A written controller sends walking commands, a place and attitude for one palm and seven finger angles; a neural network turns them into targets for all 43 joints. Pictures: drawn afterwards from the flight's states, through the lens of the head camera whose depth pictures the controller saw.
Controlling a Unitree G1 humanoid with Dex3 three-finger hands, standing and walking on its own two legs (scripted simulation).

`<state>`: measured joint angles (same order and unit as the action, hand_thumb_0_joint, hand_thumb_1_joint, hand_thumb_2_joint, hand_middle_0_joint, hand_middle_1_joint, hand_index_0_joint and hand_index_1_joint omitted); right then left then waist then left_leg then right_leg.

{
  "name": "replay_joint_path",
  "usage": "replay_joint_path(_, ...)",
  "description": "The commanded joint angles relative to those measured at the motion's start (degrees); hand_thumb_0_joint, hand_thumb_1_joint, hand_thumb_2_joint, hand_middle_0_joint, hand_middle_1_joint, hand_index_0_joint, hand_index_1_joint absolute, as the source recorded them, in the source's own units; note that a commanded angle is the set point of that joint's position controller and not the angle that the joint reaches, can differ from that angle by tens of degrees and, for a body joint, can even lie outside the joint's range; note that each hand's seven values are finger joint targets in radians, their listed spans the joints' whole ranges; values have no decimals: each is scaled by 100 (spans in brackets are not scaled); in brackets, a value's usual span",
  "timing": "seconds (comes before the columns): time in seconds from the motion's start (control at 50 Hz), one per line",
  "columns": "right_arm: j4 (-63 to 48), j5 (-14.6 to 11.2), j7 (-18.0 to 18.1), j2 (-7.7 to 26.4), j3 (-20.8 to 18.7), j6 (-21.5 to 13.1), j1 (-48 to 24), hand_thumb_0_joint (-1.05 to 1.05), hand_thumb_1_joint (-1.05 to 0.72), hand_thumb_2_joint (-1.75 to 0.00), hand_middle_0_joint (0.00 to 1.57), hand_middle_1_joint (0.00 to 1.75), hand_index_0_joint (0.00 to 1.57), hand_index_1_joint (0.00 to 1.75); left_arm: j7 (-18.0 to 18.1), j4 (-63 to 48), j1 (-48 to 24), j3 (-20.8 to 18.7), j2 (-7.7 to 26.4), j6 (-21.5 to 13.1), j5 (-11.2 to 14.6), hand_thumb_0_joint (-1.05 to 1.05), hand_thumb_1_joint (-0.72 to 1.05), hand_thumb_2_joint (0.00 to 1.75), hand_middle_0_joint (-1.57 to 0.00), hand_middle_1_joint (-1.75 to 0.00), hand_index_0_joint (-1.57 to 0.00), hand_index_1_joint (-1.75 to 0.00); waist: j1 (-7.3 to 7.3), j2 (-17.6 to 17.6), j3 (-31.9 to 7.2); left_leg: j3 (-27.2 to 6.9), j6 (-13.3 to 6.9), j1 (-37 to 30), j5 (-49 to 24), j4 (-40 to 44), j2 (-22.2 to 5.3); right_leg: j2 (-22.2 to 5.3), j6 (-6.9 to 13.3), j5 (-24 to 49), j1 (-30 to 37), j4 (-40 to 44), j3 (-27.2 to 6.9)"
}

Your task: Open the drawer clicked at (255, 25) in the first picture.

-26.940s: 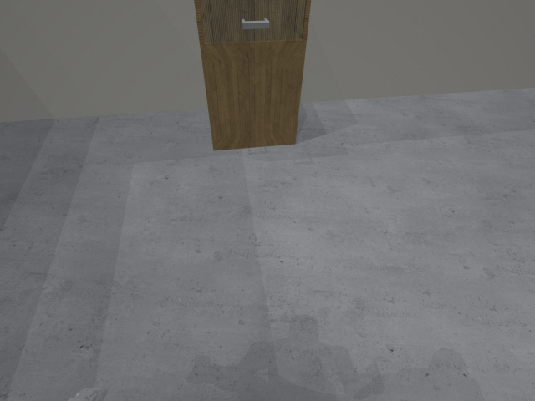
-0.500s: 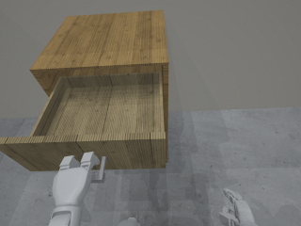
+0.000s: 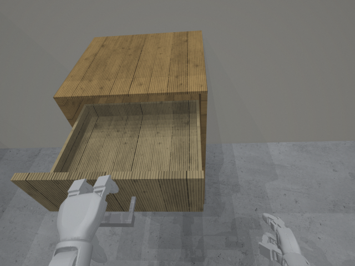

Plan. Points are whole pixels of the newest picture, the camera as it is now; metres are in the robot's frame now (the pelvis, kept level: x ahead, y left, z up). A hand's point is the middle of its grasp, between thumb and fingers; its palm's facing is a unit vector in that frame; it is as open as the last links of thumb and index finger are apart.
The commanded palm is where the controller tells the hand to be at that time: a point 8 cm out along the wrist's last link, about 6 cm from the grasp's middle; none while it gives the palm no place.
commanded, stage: lift the hand off the handle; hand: left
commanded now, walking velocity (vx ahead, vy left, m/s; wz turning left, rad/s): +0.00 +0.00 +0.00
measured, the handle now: (111, 210) +0.25 +0.20 -0.03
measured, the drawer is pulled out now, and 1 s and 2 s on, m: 0.30 0.30 0.30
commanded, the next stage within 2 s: draw the hand back to the body in 0.68 s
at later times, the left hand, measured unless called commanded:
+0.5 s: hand (82, 202) +0.21 +0.21 +0.10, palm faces +0.10 -0.16 -0.98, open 13.8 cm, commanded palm +0.18 +0.20 +0.17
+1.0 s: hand (69, 199) +0.20 +0.22 +0.12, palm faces +0.10 -0.15 -0.98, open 13.8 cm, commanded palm +0.17 +0.22 +0.18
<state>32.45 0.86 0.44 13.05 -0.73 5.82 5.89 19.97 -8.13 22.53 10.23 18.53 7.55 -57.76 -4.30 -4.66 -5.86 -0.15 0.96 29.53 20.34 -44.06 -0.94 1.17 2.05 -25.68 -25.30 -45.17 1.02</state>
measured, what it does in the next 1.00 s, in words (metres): stands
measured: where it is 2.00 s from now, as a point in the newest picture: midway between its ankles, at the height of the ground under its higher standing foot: outside the picture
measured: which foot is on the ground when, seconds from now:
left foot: down 0.00-1.00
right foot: down 0.00-1.00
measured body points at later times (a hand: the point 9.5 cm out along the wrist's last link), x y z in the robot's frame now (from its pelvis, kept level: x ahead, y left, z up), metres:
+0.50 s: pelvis +0.01 +0.00 +0.02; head +0.01 -0.04 +0.46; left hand +0.20 +0.22 +0.15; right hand +0.25 -0.19 -0.07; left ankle +0.02 +0.13 -0.71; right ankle -0.03 -0.10 -0.71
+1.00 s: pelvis +0.01 +0.01 +0.02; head +0.00 -0.04 +0.47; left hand +0.19 +0.23 +0.18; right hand +0.24 -0.19 -0.06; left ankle +0.02 +0.13 -0.71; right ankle -0.03 -0.10 -0.71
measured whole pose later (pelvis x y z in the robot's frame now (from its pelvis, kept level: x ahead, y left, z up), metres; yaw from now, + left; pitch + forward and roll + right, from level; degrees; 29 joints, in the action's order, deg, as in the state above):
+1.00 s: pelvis +0.01 +0.01 +0.02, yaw +0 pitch +1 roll +0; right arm 31.8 -1.0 -1.5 13.6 1.6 7.1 4.4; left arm 7.9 -26.1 26.7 3.5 24.9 8.1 -51.7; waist -5.9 -6.3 -3.1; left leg 0.1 0.7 17.5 16.2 -32.7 -1.2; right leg 1.5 1.5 -20.2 -12.6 -31.8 0.7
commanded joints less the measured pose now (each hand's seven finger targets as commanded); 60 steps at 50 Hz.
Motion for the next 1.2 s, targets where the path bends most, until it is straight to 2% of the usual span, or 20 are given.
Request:
replay_joint_path(0.0,-1013,13,-29,434,-95,-320,-839,0,-90,-90,20,30,20,30,144,-1651,-699,-554,756,-136,-21,0,-50,30,-30,-120,-30,-120,13,320,-876,94,-284,-1338,-1205,520,177,-4,-4,1846,-96,1014,-11)
replay_joint_path(0.18,-1044,-30,-100,409,-40,-321,-967,0,-90,-90,20,30,20,30,-149,-2192,-145,-904,1050,-135,145,0,-50,30,-30,-120,-30,-120,-105,417,-793,122,-266,-1572,-1653,683,149,-45,-10,2537,350,1225,-90)
replay_joint_path(0.22,-1036,-29,-140,421,-29,-290,-1001,0,-90,-90,20,30,20,30,-240,-2249,-316,-723,914,-92,138,0,-50,30,-30,-120,-30,-120,-35,368,-636,121,-261,-1618,-1632,725,138,-57,-29,2427,263,1301,-67)
replay_joint_path(0.26,-1079,-67,-175,418,-10,-297,-987,0,-90,-90,20,30,20,30,-357,-2356,-93,-730,914,-23,195,0,-50,30,-30,-120,-30,-120,-96,325,-735,117,-267,-1690,-1680,799,119,-74,-21,2448,428,1339,-58)
replay_joint_path(0.38,-1116,-134,-178,438,30,-250,-1108,0,-90,-90,20,30,20,30,-647,-2627,-86,-1019,1252,24,326,0,-50,30,-30,-120,-30,-120,-127,465,-544,121,-256,-1753,-1682,985,89,-111,-57,2503,635,1545,-68)
replay_joint_path(0.44,-1178,-160,-171,448,67,-254,-1278,0,-90,-90,20,30,20,30,-715,-2844,-197,-1145,1345,52,387,0,-50,30,-30,-120,-30,-120,-135,262,-526,88,-236,-1843,-1728,1047,68,-118,-25,2530,704,1628,-134)
replay_joint_path(0.5,-1152,-140,-176,451,18,-226,-1141,0,-90,-90,20,30,20,30,-837,-2979,-287,-915,1170,25,451,0,-50,30,-30,-120,-30,-120,-128,200,-518,106,-270,-1943,-1784,1130,67,-105,-53,2430,720,1707,6)
replay_joint_path(0.54,-1182,-202,-173,455,88,-248,-1364,0,-90,-90,20,30,20,30,-880,-2972,-288,-1210,1413,92,509,0,-50,30,-30,-120,-30,-120,-148,251,-509,54,-229,-1961,-1786,1195,36,-115,-26,2458,833,1753,-110)
replay_joint_path(0.6,-1075,-186,-189,462,54,-189,-1190,0,-90,-90,20,30,20,30,-1028,-2590,-301,-879,1124,151,514,0,-50,30,-30,-120,-30,-120,-115,423,-244,85,-249,-1888,-1687,1308,52,-77,-69,2224,743,1848,36)
replay_joint_path(0.66,-1147,-215,-223,473,91,-189,-1186,0,-90,-90,20,30,20,30,-1129,-2705,-188,-947,1210,197,533,0,-50,30,-30,-120,-30,-120,-170,444,-495,108,-254,-1917,-1701,1376,54,-114,-70,2263,981,1844,32)
replay_joint_path(0.68,-1124,-227,-215,478,93,-183,-1301,0,-90,-90,20,30,20,30,-1121,-2804,-400,-1089,1379,165,493,0,-50,30,-30,-120,-30,-120,-147,437,-411,113,-223,-1950,-1703,1398,37,-127,-61,2294,955,1882,-33)
replay_joint_path(0.72,-1183,-201,-236,473,98,-188,-1263,0,-90,-90,20,30,20,30,-1138,-2940,-443,-869,1189,111,454,0,-50,30,-30,-120,-30,-120,-139,323,-439,123,-238,-2011,-1789,1369,46,-133,-63,2338,903,1880,2)
replay_joint_path(0.78,-1175,-201,-220,478,92,-210,-1253,0,-90,-90,20,30,20,30,-1061,-2982,-282,-1199,1445,27,457,0,-50,30,-30,-120,-30,-120,-185,271,-478,110,-217,-2001,-1772,1370,26,-119,-28,2305,953,1887,-38)
replay_joint_path(0.82,-1208,-164,-225,476,81,-210,-1231,0,-90,-90,20,30,20,30,-1000,-3129,-346,-1116,1350,-30,429,0,-50,30,-30,-120,-30,-120,-181,210,-524,125,-230,-2067,-1818,1309,39,-132,-28,2337,893,1901,-45)
replay_joint_path(0.88,-1127,-189,-197,485,86,-212,-1242,0,-90,-90,20,30,20,30,-931,-2947,-170,-1474,1583,-17,485,0,-50,30,-30,-120,-30,-120,-183,304,-441,95,-210,-2014,-1745,1325,36,-123,-19,2334,934,1937,-101)
replay_joint_path(0.96,-1136,-196,-170,514,84,-202,-1211,0,-90,-90,20,30,20,30,-1022,-2879,-30,-1395,1484,40,642,0,-50,30,-30,-120,-30,-120,-155,320,-381,96,-242,-1954,-1649,1350,67,-140,-65,2317,953,1977,-60)
replay_joint_path(1.04,-1200,-224,-117,562,90,-253,-1335,0,-90,-90,20,30,20,30,-1116,-3073,78,-1660,1723,-27,768,0,-50,30,-30,-120,-30,-120,-155,267,-408,54,-219,-2059,-1710,1353,39,-165,-59,2473,1007,2011,-169)
replay_joint_path(1.06,-1191,-192,-115,549,81,-237,-1125,0,-90,-90,20,30,20,30,-1171,-3056,223,-1456,1540,-63,792,0,-50,30,-30,-120,-30,-120,-151,267,-445,92,-265,-2034,-1714,1337,67,-176,-98,2437,999,2002,-41)
replay_joint_path(1.12,-1220,-181,-86,598,72,-229,-1141,0,-90,-90,20,30,20,30,-1185,-3125,135,-1628,1718,-183,809,0,-50,30,-30,-120,-30,-120,-131,340,-216,92,-242,-1995,-1600,1376,37,-208,-121,2272,846,2066,-38)
replay_joint_path(1.18,-1199,-175,-59,590,69,-266,-1081,0,-90,-90,20,30,20,30,-1124,-3171,99,-1837,1871,-258,789,0,-50,30,-30,-120,-30,-120,-155,255,-328,62,-227,-2051,-1575,1391,10,-200,-85,2100,872,2062,-19)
